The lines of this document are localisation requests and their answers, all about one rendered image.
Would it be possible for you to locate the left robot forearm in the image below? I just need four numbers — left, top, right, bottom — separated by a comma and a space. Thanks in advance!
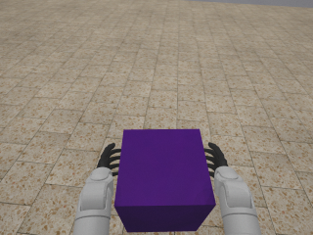
72, 166, 114, 235

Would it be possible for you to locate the carton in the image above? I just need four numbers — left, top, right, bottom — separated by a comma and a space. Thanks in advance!
114, 128, 216, 233

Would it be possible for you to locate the right robot forearm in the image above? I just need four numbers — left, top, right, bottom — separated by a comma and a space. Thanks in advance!
214, 165, 262, 235

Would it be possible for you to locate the left robot hand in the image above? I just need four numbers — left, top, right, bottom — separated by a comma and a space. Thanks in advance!
96, 143, 121, 177

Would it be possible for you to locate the right robot hand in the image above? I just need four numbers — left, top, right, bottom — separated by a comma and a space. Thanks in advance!
204, 142, 228, 178

